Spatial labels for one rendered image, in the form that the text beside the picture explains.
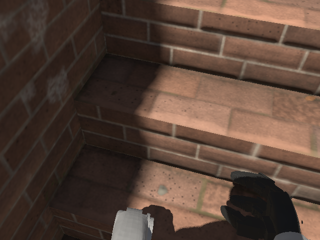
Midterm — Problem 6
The left robot shin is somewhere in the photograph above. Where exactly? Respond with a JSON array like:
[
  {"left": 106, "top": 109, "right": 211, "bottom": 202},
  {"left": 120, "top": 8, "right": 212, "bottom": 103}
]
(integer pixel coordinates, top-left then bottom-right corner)
[{"left": 112, "top": 210, "right": 125, "bottom": 234}]

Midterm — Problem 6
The left robot thigh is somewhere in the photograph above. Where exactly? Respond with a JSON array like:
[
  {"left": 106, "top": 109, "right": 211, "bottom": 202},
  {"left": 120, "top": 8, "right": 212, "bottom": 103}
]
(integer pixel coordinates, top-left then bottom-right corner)
[{"left": 111, "top": 207, "right": 154, "bottom": 240}]

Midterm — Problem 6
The right robot hand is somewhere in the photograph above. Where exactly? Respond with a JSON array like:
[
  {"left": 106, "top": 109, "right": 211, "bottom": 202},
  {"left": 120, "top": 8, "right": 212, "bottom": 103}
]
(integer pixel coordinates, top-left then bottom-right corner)
[{"left": 220, "top": 171, "right": 303, "bottom": 240}]

